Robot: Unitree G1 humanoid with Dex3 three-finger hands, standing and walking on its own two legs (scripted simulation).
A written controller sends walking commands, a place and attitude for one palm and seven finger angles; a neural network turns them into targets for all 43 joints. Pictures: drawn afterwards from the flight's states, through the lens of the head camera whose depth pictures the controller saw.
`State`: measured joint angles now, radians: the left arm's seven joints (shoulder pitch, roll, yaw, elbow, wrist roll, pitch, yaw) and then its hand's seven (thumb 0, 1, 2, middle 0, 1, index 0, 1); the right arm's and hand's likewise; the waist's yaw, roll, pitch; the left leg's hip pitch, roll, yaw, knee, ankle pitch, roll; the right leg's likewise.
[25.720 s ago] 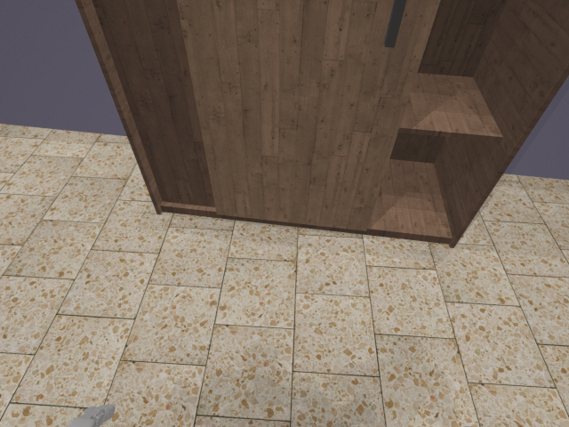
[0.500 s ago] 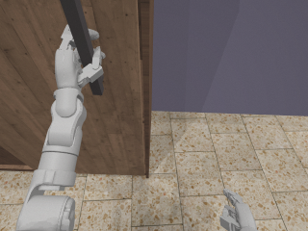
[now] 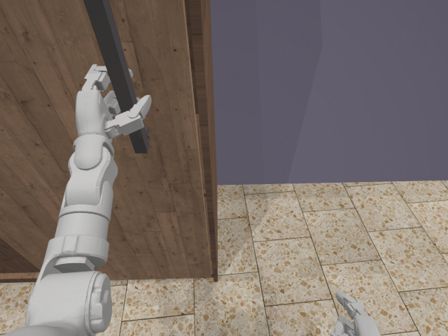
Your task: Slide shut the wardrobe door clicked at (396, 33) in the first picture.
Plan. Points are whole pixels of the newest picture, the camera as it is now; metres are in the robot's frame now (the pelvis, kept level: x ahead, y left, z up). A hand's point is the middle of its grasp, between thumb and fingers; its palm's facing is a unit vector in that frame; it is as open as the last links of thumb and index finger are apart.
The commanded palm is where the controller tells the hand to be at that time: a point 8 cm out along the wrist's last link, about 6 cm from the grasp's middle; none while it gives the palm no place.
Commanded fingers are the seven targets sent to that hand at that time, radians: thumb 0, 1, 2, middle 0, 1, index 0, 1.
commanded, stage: loosen the grip on the handle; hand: left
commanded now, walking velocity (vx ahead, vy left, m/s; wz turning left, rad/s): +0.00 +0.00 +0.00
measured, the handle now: (126, 80) +0.46 +0.20 +0.24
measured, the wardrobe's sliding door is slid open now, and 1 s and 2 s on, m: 0.01 0.01 0.01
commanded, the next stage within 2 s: slip the hand off the handle in 0.40 s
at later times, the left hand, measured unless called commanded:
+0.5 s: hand (137, 115) +0.42 +0.17 +0.20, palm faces +0.19 -0.98 -0.05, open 14.5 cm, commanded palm +0.39 +0.23 +0.20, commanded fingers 0.00 -0.55 0.20 -0.25 -1.15 -0.25 -1.15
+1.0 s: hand (90, 120) +0.40 +0.25 +0.20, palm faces +0.28 -0.96 -0.08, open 14.7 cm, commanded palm +0.37 +0.29 +0.20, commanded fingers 0.00 -0.55 0.20 -0.25 -1.15 -0.25 -1.15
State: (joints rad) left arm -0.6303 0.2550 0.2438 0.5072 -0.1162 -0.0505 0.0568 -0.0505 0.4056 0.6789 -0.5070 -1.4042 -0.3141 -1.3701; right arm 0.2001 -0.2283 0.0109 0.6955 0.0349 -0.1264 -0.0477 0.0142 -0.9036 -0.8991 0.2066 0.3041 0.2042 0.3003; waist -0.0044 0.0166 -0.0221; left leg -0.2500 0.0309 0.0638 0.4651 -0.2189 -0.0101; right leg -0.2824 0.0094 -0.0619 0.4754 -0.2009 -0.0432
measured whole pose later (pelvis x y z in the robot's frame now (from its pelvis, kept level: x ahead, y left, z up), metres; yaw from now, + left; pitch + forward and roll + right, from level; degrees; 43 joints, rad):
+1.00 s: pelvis +0.03 +0.02 +0.00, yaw +0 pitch +1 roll -1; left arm -0.45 0.33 0.27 0.32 -0.12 -0.11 0.01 -0.01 -0.55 0.20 -0.28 -1.16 -0.25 -1.15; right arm 0.23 -0.23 0.04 0.68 0.04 -0.11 -0.08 0.01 -0.90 -0.90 0.21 0.30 0.20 0.30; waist 0.03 0.01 -0.02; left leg -0.25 0.00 0.04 0.52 -0.29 0.02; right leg -0.26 0.00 -0.06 0.49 -0.25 -0.01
